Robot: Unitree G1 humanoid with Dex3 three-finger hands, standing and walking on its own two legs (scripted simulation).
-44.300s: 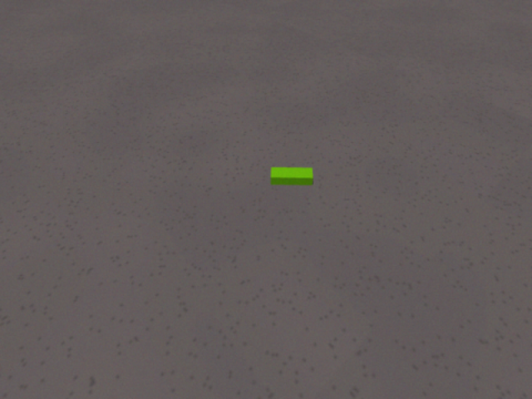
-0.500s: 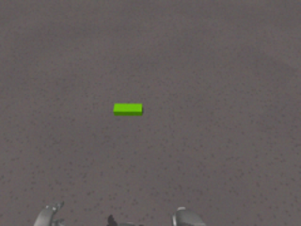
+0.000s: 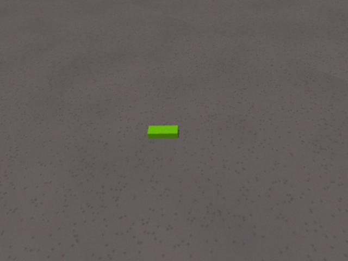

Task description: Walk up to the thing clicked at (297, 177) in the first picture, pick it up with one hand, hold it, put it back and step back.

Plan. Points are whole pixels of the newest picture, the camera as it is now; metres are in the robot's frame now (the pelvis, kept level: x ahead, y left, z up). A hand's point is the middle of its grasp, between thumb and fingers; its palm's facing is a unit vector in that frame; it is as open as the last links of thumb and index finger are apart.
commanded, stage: step back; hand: left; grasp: from above
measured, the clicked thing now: (163, 131) +1.12 +0.25 -0.74
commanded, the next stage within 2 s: stand in 0.82 s
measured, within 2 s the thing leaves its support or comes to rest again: neither
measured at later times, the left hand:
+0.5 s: hand out of the picture +0.10 +0.26 -0.14, palm faces +0.00 -0.92 -0.40, open 7.4 cm
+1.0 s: hand (84, 257) +0.17 +0.29 -0.15, palm faces +0.00 -0.94 -0.33, open 7.4 cm
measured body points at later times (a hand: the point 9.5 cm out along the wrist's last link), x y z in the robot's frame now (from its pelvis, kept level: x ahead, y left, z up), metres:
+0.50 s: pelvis +0.03 +0.00 +0.00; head +0.04 -0.02 +0.45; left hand +0.10 +0.31 -0.11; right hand +0.08 -0.31 -0.14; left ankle +0.02 +0.13 -0.71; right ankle +0.06 -0.11 -0.73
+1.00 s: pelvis +0.07 +0.03 +0.01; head +0.09 +0.04 +0.46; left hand +0.17 +0.34 -0.12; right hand +0.18 -0.26 -0.11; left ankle +0.05 +0.15 -0.73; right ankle +0.06 -0.11 -0.73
